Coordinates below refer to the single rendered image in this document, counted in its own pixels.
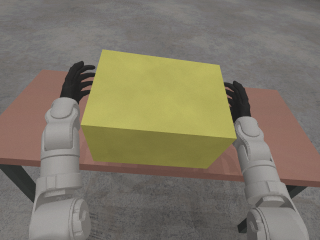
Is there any robot left upper arm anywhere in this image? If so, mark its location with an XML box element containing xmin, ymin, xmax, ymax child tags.
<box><xmin>30</xmin><ymin>197</ymin><xmax>91</xmax><ymax>240</ymax></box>

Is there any table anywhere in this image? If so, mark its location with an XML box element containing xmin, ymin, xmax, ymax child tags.
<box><xmin>0</xmin><ymin>69</ymin><xmax>320</xmax><ymax>234</ymax></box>

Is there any robot right upper arm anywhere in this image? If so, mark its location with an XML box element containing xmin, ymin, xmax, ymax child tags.
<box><xmin>246</xmin><ymin>207</ymin><xmax>308</xmax><ymax>240</ymax></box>

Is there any carton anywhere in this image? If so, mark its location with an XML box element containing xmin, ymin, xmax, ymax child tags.
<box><xmin>80</xmin><ymin>49</ymin><xmax>237</xmax><ymax>169</ymax></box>

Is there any left robot hand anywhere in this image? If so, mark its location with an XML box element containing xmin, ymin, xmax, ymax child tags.
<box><xmin>59</xmin><ymin>61</ymin><xmax>96</xmax><ymax>105</ymax></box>

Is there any right robot forearm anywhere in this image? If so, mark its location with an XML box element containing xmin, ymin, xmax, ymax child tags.
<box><xmin>232</xmin><ymin>116</ymin><xmax>309</xmax><ymax>240</ymax></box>

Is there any right robot hand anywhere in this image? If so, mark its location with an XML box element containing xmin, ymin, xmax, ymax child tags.
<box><xmin>224</xmin><ymin>80</ymin><xmax>251</xmax><ymax>123</ymax></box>

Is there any left robot forearm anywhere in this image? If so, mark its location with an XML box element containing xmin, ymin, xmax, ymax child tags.
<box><xmin>29</xmin><ymin>97</ymin><xmax>83</xmax><ymax>240</ymax></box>

